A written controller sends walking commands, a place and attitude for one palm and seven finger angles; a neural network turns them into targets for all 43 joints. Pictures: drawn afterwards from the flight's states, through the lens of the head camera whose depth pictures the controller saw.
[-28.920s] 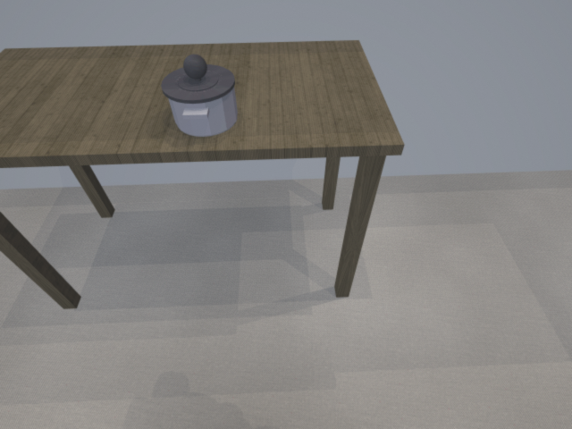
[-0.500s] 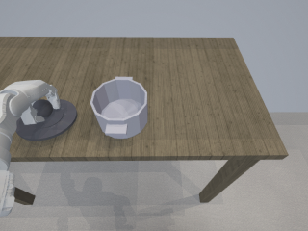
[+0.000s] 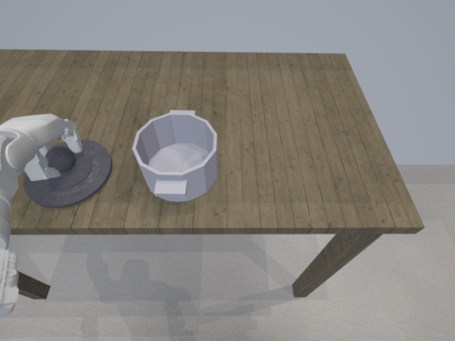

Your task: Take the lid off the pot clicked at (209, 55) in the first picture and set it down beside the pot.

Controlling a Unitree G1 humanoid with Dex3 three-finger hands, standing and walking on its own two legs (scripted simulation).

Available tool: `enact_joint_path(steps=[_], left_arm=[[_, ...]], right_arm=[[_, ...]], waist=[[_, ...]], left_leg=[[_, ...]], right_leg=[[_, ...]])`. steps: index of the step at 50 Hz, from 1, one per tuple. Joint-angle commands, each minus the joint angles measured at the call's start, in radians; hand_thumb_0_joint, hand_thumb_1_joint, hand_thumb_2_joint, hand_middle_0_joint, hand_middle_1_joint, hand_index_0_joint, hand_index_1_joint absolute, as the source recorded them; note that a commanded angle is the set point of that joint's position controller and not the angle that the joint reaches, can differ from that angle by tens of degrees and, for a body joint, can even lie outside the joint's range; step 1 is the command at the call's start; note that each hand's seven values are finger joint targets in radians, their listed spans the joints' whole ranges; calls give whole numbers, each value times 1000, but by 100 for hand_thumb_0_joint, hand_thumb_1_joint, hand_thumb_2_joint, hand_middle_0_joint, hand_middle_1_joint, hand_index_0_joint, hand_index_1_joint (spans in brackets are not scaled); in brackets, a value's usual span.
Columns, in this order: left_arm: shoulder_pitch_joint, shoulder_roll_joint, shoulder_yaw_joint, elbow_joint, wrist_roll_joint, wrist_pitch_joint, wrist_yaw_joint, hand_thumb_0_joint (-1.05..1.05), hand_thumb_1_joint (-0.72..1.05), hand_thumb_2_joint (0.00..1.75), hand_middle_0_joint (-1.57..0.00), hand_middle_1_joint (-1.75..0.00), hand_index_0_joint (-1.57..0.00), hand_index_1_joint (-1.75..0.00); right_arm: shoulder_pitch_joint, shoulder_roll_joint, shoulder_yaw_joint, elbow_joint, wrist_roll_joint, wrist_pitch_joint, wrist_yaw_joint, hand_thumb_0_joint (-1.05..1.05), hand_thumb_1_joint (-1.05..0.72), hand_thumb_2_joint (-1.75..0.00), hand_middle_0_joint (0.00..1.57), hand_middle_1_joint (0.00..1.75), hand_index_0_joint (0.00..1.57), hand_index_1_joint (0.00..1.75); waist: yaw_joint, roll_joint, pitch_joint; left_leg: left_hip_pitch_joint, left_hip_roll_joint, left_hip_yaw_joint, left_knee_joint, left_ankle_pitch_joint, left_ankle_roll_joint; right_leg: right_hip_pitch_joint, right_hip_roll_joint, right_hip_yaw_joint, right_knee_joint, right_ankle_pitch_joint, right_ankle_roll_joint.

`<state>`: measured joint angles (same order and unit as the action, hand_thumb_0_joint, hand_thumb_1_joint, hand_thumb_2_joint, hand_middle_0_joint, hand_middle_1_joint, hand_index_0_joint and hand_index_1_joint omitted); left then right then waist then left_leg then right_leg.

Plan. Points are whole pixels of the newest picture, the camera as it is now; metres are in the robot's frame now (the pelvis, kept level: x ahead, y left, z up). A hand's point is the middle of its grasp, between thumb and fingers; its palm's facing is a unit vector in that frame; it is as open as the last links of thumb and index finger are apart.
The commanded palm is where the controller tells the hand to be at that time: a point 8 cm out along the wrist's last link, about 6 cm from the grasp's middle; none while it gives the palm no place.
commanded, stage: open the fingers wide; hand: left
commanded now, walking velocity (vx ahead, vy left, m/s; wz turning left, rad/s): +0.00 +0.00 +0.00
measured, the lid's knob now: (60, 159) +0.43 +0.32 +0.05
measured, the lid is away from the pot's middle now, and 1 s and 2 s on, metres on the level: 0.22 0.22 0.22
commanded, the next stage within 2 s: raise the empty hand in 0.50 s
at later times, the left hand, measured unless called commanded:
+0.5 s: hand (42, 157) +0.41 +0.33 +0.08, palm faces -0.42 -0.07 -0.90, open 11.0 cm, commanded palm +0.42 +0.33 +0.13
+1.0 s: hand (30, 141) +0.42 +0.33 +0.12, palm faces -0.37 -0.06 -0.93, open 11.0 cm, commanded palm +0.42 +0.33 +0.18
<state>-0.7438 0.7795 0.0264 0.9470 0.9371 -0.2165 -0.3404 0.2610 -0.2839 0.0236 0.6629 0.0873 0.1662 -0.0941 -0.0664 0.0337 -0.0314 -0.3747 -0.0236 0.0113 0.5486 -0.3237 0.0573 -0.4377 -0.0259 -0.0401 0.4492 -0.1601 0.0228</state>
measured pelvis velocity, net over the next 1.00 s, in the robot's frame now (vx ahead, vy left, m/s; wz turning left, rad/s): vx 0.01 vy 0.01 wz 0.01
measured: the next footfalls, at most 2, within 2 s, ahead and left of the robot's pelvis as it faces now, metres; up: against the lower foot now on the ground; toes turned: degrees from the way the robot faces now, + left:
none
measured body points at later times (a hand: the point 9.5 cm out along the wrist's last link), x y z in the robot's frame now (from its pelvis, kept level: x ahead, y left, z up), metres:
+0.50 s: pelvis +0.00 +0.01 +0.00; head +0.06 +0.01 +0.44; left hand +0.43 +0.33 +0.13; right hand +0.08 -0.26 -0.13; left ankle -0.04 +0.08 -0.73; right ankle +0.03 -0.14 -0.73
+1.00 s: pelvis +0.01 +0.01 +0.00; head +0.06 +0.01 +0.45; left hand +0.43 +0.33 +0.17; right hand +0.10 -0.25 -0.12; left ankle -0.04 +0.08 -0.73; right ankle +0.03 -0.14 -0.73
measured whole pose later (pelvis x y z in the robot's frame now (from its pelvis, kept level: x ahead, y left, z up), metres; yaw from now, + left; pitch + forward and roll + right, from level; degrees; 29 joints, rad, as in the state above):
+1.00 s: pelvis +0.01 +0.01 +0.00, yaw +0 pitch +7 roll -2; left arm -0.75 0.79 0.01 0.83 0.91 -0.15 -0.38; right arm 0.25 -0.28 0.03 0.64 0.09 0.20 -0.06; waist -0.06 0.05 -0.03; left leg -0.32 -0.04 0.01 0.50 -0.32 0.07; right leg -0.38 -0.04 -0.04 0.40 -0.15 0.03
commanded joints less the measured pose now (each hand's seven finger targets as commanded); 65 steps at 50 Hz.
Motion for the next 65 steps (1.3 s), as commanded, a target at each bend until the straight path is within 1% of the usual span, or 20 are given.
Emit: enact_joint_path(steps=[1, 4, 7, 11, 13, 18, 21, 27, 30, 34, 36, 38, 41, 44, 45, 49, 57, 58, 62, 65], left_arm=[[-415, 354, 99, -159, -10, 13, 32, 0, 10, 78, -49, -87, -48, -86], [-450, 336, 78, -207, -15, 5, 22, 0, 5, 75, -45, -85, -44, -85], [-397, 381, 129, -174, -21, 1, 21, 0, 1, 72, -41, -84, -40, -84], [-396, 319, 84, -174, -23, 1, 16, 0, -3, 69, -37, -83, -37, -83], [-400, 355, 113, -206, -24, -2, 20, 0, -3, 69, -37, -83, -37, -83], [-428, 326, 85, -202, -21, 3, 25, 0, -4, 70, -37, -82, -37, -82], [-422, 343, 107, -233, -16, -4, 33, 0, -4, 70, -37, -82, -37, -82], [-428, 288, 54, -184, -18, 16, 30, 0, -5, 72, -38, -80, -38, -80], [-453, 364, 119, -253, -10, 4, 43, 0, -5, 73, -38, -80, -38, -80], [-450, 375, 136, -298, -18, 7, 49, 0, -5, 73, -38, -80, -38, -80], [-369, 342, 120, -213, -27, 26, 41, 0, -5, 73, -38, -80, -38, -80], [-400, 305, 73, -208, -28, 42, 28, 0, -5, 73, -38, -80, -38, -80], [-431, 330, 94, -328, -28, 45, 21, 0, -5, 73, -38, -80, -38, -80], [-408, 362, 125, -279, -45, 55, 10, 0, -5, 73, -38, -80, -38, -80], [-407, 326, 91, -239, -43, 64, 2, 0, -5, 73, -38, -80, -38, -80], [-442, 355, 103, -340, -40, 68, -6, 0, -5, 73, -38, -80, -38, -80], [-467, 341, 78, -272, -48, 99, -43, 0, -5, 73, -38, -80, -38, -80], [-492, 377, 100, -292, -48, 99, -45, 0, -5, 73, -38, -80, -38, -80], [-543, 361, 79, -348, -44, 100, -54, 0, -5, 73, -38, -80, -38, -80], [-539, 367, 75, -275, -45, 112, -65, 0, -5, 73, -38, -80, -38, -80]], right_arm=[[38, -166, -56, -92, -4, -16, -2, 0, -90, -90, 20, 30, 20, 30], [35, -166, -60, -94, -7, -11, 1, 0, -90, -90, 20, 30, 20, 30], [40, -165, -56, -100, -7, -2, 1, 0, -90, -90, 20, 30, 20, 30], [37, -160, -60, -100, -7, 2, 7, 0, -90, -90, 20, 30, 20, 30], [38, -161, -59, -107, -6, 6, 9, 0, -90, -90, 20, 30, 20, 30], [39, -158, -56, -103, -7, 7, 9, 0, -90, -90, 20, 30, 20, 30], [41, -154, -61, -108, -11, 4, 10, 0, -90, -90, 20, 30, 20, 30], [37, -159, -55, -104, -6, 7, 16, 0, -90, -90, 20, 30, 20, 30], [43, -155, -59, -116, -12, 5, 13, 0, -90, -90, 20, 30, 20, 30], [28, -154, -59, -115, -13, 4, 16, 0, -90, -90, 20, 30, 20, 30], [22, -151, -52, -117, -11, 4, 20, 0, -90, -90, 20, 30, 20, 30], [15, -153, -50, -118, -5, 6, 23, 0, -90, -90, 20, 30, 20, 30], [8, -149, -59, -133, -8, 3, 26, 0, -90, -90, 20, 30, 20, 30], [7, -159, -53, -125, -9, 5, 24, 0, -90, -90, 20, 30, 20, 30], [8, -155, -49, -123, -6, 7, 24, 0, -90, -90, 20, 30, 20, 30], [-16, -157, -53, -138, -7, 3, 29, 0, -90, -90, 20, 30, 20, 30], [-19, -158, -44, -129, -1, 5, 28, 0, -90, -90, 20, 30, 20, 30], [-19, -161, -43, -130, 1, 6, 27, 0, -90, -90, 20, 30, 20, 30], [-26, -154, -43, -133, -1, -1, 26, 0, -90, -90, 20, 30, 20, 30], [-15, -161, -39, -121, 0, 1, 27, 0, -90, -90, 20, 30, 20, 30]], waist=[[0, 50, -363], [-8, 97, -383], [2, 67, -399], [-4, 76, -352], [2, 73, -382], [-6, 92, -371], [1, 113, -418], [-8, 72, -336], [3, 98, -436], [5, 142, -427], [10, 86, -360], [4, 60, -330], [8, 131, -410], [6, 67, -363], [1, 45, -347], [7, 104, -382], [3, 44, -331], [6, 40, -341], [5, 113, -374], [0, 62, -352]], left_leg=[[100, 2, -32, -44, 434, 17], [149, 7, -37, -37, 494, 11], [131, 5, -40, -28, 523, 13], [142, 10, -48, -26, 516, 9], [145, 7, -51, -29, 528, 8], [158, 11, -55, -33, 525, 3], [202, 11, -63, -27, 585, -3], [147, 13, -53, -48, 487, 1], [197, 11, -66, -44, 568, -5], [243, 19, -78, -46, 675, -22], [177, 14, -63, -54, 596, -8], [150, 13, -57, -70, 528, -2], [248, 14, -76, -63, 633, -10], [201, 13, -64, -77, 601, -1], [180, 12, -61, -81, 570, 1], [226, 11, -64, -81, 616, -4], [176, 9, -51, -100, 516, 7], [171, 9, -52, -106, 501, 9], [234, 9, -67, -104, 584, 0], [188, 6, -52, -110, 520, 5]], right_leg=[[199, 41, -8, 7, 206, -70], [170, 42, -9, 9, 205, -72], [194, 46, -12, 19, 227, -68], [142, 48, -19, 9, 188, -69], [164, 49, -18, 14, 196, -71], [137, 51, -19, 9, 176, -72], [152, 51, -17, 11, 194, -72], [124, 51, -19, 1, 153, -73], [174, 51, -13, 9, 189, -72], [168, 47, -16, -3, 223, -73], [189, 47, -16, -12, 217, -70], [189, 46, -18, -18, 202, -71], [200, 47, -15, -20, 213, -73], [229, 42, -15, -31, 243, -71], [225, 46, -19, -30, 225, -67], [242, 41, -13, -34, 247, -73], [260, 40, -18, -46, 231, -69], [276, 39, -19, -44, 232, -69], [260, 42, -20, -49, 233, -72], [277, 40, -18, -53, 237, -68]])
